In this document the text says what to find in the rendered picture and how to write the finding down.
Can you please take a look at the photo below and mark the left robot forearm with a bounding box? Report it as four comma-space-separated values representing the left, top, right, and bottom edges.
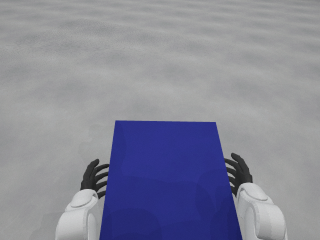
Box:
55, 189, 101, 240

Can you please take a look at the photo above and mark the robot right hand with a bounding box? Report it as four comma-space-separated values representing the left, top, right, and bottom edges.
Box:
224, 152, 253, 198

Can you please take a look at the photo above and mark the right robot forearm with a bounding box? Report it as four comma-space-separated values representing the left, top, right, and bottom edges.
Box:
236, 182, 288, 240

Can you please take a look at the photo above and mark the robot left hand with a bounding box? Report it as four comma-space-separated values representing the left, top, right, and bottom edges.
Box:
80, 159, 110, 199

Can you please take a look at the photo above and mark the carton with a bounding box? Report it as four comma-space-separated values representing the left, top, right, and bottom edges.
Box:
99, 120, 243, 240

